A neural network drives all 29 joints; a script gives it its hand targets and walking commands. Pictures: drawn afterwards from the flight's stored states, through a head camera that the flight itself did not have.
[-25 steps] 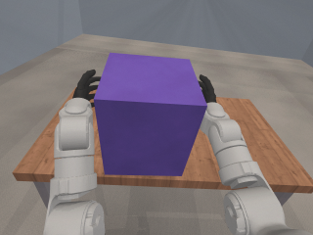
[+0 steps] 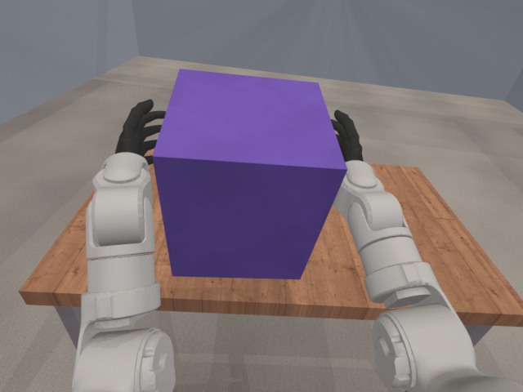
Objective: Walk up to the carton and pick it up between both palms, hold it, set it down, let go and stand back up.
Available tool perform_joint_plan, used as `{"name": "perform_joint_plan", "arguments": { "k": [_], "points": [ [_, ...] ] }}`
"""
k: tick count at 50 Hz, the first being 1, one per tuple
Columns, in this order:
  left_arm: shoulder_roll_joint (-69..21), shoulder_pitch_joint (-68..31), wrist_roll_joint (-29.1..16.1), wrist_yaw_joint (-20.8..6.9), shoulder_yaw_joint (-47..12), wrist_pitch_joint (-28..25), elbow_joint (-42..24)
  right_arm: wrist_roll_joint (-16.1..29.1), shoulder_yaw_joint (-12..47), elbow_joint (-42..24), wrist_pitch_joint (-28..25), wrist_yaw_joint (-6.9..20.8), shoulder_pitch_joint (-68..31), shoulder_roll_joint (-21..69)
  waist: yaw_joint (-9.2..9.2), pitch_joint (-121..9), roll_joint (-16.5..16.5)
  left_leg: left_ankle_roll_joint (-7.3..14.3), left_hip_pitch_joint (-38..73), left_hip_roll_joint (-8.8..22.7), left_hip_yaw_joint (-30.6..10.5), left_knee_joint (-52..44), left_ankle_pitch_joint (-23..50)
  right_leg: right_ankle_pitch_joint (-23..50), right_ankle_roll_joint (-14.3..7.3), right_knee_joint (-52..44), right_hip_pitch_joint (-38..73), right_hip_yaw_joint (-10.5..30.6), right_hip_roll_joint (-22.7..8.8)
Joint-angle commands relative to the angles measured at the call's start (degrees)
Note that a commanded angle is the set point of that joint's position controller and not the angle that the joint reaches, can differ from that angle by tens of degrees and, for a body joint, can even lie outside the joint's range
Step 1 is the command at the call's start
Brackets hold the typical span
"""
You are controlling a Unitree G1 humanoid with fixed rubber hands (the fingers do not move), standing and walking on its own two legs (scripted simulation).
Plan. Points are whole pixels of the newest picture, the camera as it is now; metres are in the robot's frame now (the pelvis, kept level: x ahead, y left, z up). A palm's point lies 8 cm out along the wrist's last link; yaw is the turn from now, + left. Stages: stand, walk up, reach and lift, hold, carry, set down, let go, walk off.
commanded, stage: hold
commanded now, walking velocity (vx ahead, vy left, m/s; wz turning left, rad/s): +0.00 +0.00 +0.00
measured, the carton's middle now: (243, 181) +0.39 +0.01 +0.20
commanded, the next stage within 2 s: none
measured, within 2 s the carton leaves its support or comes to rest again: neither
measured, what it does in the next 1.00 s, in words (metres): stands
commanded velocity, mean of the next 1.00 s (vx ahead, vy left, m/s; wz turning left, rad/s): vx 0.00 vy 0.00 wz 0.00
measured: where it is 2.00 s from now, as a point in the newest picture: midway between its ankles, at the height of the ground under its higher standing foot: outside the picture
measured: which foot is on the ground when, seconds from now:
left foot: down 0.00-1.00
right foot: down 0.00-1.00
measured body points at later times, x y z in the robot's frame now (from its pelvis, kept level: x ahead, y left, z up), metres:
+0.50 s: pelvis -0.01 +0.00 +0.00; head -0.08 +0.03 +0.44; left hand +0.36 +0.16 +0.24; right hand +0.37 -0.14 +0.23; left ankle +0.06 +0.11 -0.74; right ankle +0.00 -0.09 -0.74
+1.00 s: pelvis +0.00 +0.00 +0.00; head -0.07 +0.03 +0.44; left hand +0.37 +0.16 +0.26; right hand +0.39 -0.14 +0.25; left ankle +0.06 +0.11 -0.74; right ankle +0.00 -0.09 -0.74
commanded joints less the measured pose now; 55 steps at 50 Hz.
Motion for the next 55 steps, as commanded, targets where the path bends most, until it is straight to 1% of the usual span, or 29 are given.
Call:
{"name": "perform_joint_plan", "arguments": {
  "k": [1,3,5,7,8,10,13,15,17,18,21,23,24,26,30,31,33,35,38,40,41,42,44,46,47,49,50,52,55],
  "points": [
    [-26.2,-28.4,-5.5,-9.3,-19.7,-0.2,-1.6,6.4,16.3,-15.7,-0.4,7.0,-40.7,27.9,-3.36,-13.8,3.6,1.3,14.1,-0.9,1.6,-4.9,3.7,9.4,4.9,-7.3,-2.7,-3.2,-1.5],
    [-29.2,-32.1,-8.8,-8.8,-24.1,-1.6,-7.0,8.8,19.1,-22.1,-1.6,6.7,-43.4,30.0,-3.49,-20.5,4.7,0.2,16.0,-1.0,1.1,-2.8,9.8,15.6,5.1,-5.9,-1.4,-3.4,-0.9],
    [-31.9,-34.9,-12.2,-7.5,-28.6,-3.1,-11.4,10.8,22.2,-28.7,-2.7,6.2,-46.0,32.0,-3.61,-28.3,5.8,-1.0,19.1,-1.1,0.4,-0.2,17.1,22.8,5.6,-4.5,-0.5,-3.5,-0.4],
    [-32.6,-33.9,-13.5,-6.4,-30.6,-3.6,-13.4,12.0,24.8,-32.7,-2.8,5.5,-45.9,32.7,-3.34,-32.1,6.0,-1.6,21.8,-1.2,-0.4,1.7,22.3,28.6,6.2,-3.7,-0.1,-3.5,-0.2],
    [-32.1,-32.4,-13.1,-6.1,-30.3,-3.4,-13.2,12.1,25.3,-32.8,-2.5,5.3,-44.9,32.3,-3.01,-31.5,6.0,-1.6,22.1,-1.3,-0.5,1.8,22.6,29.4,6.4,-3.6,-0.2,-3.4,-0.3],
    [-29.7,-28.2,-10.3,-6.5,-27.2,-2.1,-10.0,11.1,24.5,-29.6,-1.2,5.1,-41.9,30.3,-2.36,-25.8,5.3,-0.9,20.6,-1.5,-0.2,0.6,18.6,27.1,6.3,-4.4,-0.6,-3.2,-0.6],
    [-25.4,-23.2,-4.4,-8.8,-19.5,0.8,-2.7,7.6,19.9,-19.8,1.0,5.8,-38.4,26.5,-1.95,-13.5,3.8,0.9,16.2,-1.5,1.1,-3.5,7.1,16.6,5.7,-6.6,-2.3,-3.1,-1.5],
    [-24.6,-23.8,-3.0,-10.2,-17.2,1.7,-1.2,6.0,17.3,-16.1,1.7,6.4,-38.3,25.5,-2.27,-9.9,3.0,1.8,14.3,-1.1,1.7,-5.6,2.3,10.4,5.2,-7.5,-2.8,-3.2,-1.7],
    [-25.6,-27.2,-3.9,-10.8,-18.2,0.9,-2.8,5.8,16.4,-16.7,1.1,7.0,-40.0,26.6,-2.61,-11.1,2.9,1.7,13.2,-0.8,2.0,-5.9,1.5,7.3,4.8,-7.4,-3.0,-3.2,-1.5],
    [-26.7,-29.7,-5.2,-10.6,-19.8,0.0,-4.2,6.2,16.5,-18.2,0.3,7.3,-41.7,27.6,-2.66,-13.0,3.4,1.5,13.0,-0.7,1.9,-5.6,2.0,6.9,4.6,-7.2,-3.3,-3.4,-1.4],
    [-31.7,-38.2,-10.6,-8.3,-26.3,-3.4,-8.6,7.8,18.7,-24.1,-2.6,8.0,-48.2,31.7,-2.62,-22.1,5.4,0.2,14.5,-0.5,1.1,-3.6,6.4,9.7,4.3,-5.8,-4.1,-3.7,-0.7],
    [-33.2,-40.2,-12.5,-6.5,-28.4,-4.8,-8.5,8.1,19.8,-25.6,-3.8,8.3,-50.3,33.2,-2.21,-25.6,6.1,-0.2,16.2,-0.2,0.6,-2.7,7.3,9.6,4.3,-5.7,-5.8,-3.7,-0.7],
    [-33.3,-40.0,-12.7,-5.9,-28.5,-5.0,-7.6,7.9,19.8,-25.3,-4.0,8.4,-50.3,33.4,-2.10,-26.0,5.9,-0.1,16.6,-0.2,0.5,-2.6,6.9,9.1,4.4,-5.8,-6.4,-3.6,-0.8],
    [-31.7,-37.4,-11.0,-5.6,-26.4,-4.5,-4.1,6.6,18.7,-22.5,-3.6,8.5,-48.6,32.6,-1.86,-23.1,5.1,0.6,15.7,-0.2,0.7,-3.3,3.7,6.4,4.4,-6.5,-7.0,-3.2,-1.3],
    [-26.5,-33.0,-4.9,-7.4,-18.1,-2.1,3.9,3.1,13.3,-12.2,-2.1,9.3,-44.3,28.8,-1.56,-11.9,3.6,2.7,10.6,0.0,1.9,-7.0,-6.5,-4.6,3.8,-8.2,-7.3,-3.2,-1.8],
    [-26.1,-33.5,-4.4,-7.8,-17.2,-1.9,4.9,2.7,12.3,-10.8,-1.9,9.7,-44.2,28.3,-1.62,-10.3,3.6,2.9,9.6,0.1,2.0,-7.7,-8.4,-6.7,3.6,-8.4,-7.7,-3.4,-1.7],
    [-26.6,-35.4,-5.0,-8.2,-17.4,-2.2,4.7,2.7,11.1,-11.0,-2.3,10.0,-45.5,28.3,-1.92,-10.7,3.9,2.7,8.7,0.4,1.9,-8.2,-9.4,-7.4,3.4,-8.2,-7.6,-3.7,-1.4],
    [-28.8,-38.8,-7.6,-7.7,-20.3,-3.5,2.2,3.6,11.8,-13.9,-3.5,10.1,-48.4,30.0,-2.37,-14.9,4.7,2.0,9.3,0.5,1.6,-7.5,-7.5,-4.9,3.5,-7.5,-7.3,-3.8,-1.1],
    [-32.9,-43.0,-12.6,-5.6,-26.7,-6.0,-3.3,6.0,15.9,-20.4,-5.5,9.7,-52.3,33.7,-2.64,-24.3,5.9,0.6,13.4,0.4,0.7,-4.8,-0.7,2.3,3.8,-6.5,-7.5,-3.6,-1.2],
    [-34.1,-42.7,-14.3,-4.3,-29.3,-6.6,-5.5,7.3,18.5,-23.8,-6.0,9.1,-52.4,35.0,-2.55,-28.8,6.2,0.0,16.8,0.1,0.3,-2.6,5.0,7.4,4.1,-6.2,-7.6,-3.4,-1.2],
    [-34.0,-41.4,-14.3,-4.0,-29.6,-6.4,-5.6,7.7,19.4,-24.5,-5.7,8.6,-51.4,34.9,-2.56,-29.5,6.1,-0.1,17.9,-0.1,0.2,-1.9,7.1,9.6,4.3,-6.2,-7.3,-3.3,-1.2],
    [-33.3,-39.2,-13.6,-4.0,-29.2,-5.9,-5.0,7.8,19.7,-24.3,-5.3,8.2,-49.9,34.3,-2.63,-28.8,5.8,0.0,18.5,-0.2,0.1,-1.5,8.2,11.1,4.5,-6.3,-7.0,-3.2,-1.2],
    [-30.5,-33.7,-10.4,-4.8,-25.7,-3.9,-1.9,7.0,19.0,-21.1,-3.6,7.5,-45.9,31.9,-2.59,-23.6,4.7,0.6,17.5,-0.5,0.4,-2.1,7.4,11.5,4.9,-6.8,-5.8,-2.9,-1.4],
    [-27.1,-29.3,-6.4,-6.5,-21.0,-1.7,1.3,5.7,16.7,-15.6,-1.7,7.2,-42.0,28.9,-2.66,-16.6,3.8,1.5,15.2,-0.8,1.1,-3.9,3.5,8.3,4.9,-7.5,-4.9,-2.8,-1.8],
    [-25.9,-28.0,-5.1,-7.4,-19.4,-0.8,2.0,5.2,15.7,-13.8,-0.9,7.2,-40.7,27.8,-2.91,-14.2,3.5,1.7,14.5,-0.9,1.4,-4.7,2.2,7.2,5.0,-7.8,-4.4,-2.9,-1.9],
    [-25.3,-27.2,-4.5,-8.8,-18.6,0.0,0.8,5.5,15.7,-13.8,-0.2,7.0,-39.9,27.4,-3.23,-12.7,3.3,1.7,14.1,-0.9,1.6,-5.2,2.2,7.6,4.9,-7.7,-3.3,-3.1,-1.7],
    [-25.8,-27.9,-5.1,-9.1,-19.2,-0.1,-0.7,6.1,16.0,-14.9,-0.3,7.0,-40.2,27.6,-3.39,-13.4,3.6,1.4,14.2,-0.9,1.6,-5.1,3.2,8.8,4.9,-7.4,-2.8,-3.2,-1.6],
    [-28.3,-30.9,-7.7,-9.0,-22.8,-1.2,-5.4,8.1,18.3,-20.3,-1.2,6.7,-42.5,29.4,-3.54,-18.5,4.4,0.5,15.5,-1.0,1.3,-3.4,8.1,13.8,5.0,-6.4,-1.7,-3.4,-1.1],
    [-32.1,-34.7,-12.5,-7.3,-29.0,-3.2,-11.6,11.0,22.6,-29.6,-2.7,6.0,-46.0,32.1,-3.66,-29.2,5.8,-1.1,19.8,-1.1,0.2,0.2,18.1,24.0,5.7,-4.3,-0.3,-3.5,-0.3]
  ]
}}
